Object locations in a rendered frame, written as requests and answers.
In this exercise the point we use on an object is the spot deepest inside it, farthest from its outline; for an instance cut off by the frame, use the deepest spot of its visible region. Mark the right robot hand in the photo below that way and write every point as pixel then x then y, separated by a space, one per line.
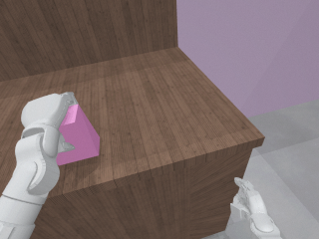
pixel 244 206

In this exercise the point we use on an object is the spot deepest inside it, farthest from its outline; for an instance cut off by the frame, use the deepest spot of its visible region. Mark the right robot forearm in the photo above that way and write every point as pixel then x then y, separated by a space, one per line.
pixel 263 227

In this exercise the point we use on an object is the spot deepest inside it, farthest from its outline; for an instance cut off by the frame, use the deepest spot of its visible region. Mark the sponge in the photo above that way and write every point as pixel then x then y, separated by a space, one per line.
pixel 78 131

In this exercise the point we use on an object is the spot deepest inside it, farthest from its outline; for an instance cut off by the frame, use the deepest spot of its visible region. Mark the left robot hand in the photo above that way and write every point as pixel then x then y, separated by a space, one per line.
pixel 50 110

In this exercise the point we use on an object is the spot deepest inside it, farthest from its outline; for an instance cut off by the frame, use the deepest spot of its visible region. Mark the table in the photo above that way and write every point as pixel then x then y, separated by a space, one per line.
pixel 171 142

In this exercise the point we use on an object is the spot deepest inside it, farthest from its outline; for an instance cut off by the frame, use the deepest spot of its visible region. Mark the left robot forearm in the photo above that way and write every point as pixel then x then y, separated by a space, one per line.
pixel 35 175

